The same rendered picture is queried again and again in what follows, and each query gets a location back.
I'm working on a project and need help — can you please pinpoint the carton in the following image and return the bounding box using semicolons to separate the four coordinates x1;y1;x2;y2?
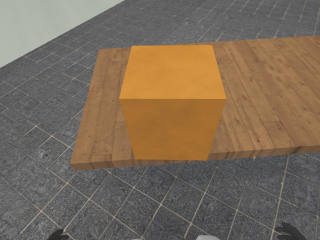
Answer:
119;45;227;161

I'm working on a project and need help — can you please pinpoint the right robot hand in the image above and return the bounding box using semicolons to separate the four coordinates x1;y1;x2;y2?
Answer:
275;222;306;240

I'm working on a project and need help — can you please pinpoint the table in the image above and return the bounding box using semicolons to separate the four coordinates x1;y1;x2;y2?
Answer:
70;35;320;171

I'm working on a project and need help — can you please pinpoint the left robot hand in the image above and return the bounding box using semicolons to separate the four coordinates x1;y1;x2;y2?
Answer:
47;228;69;240

